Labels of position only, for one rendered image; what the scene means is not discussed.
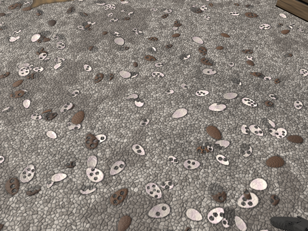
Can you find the robot right hand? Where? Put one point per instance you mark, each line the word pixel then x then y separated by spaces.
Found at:
pixel 290 223

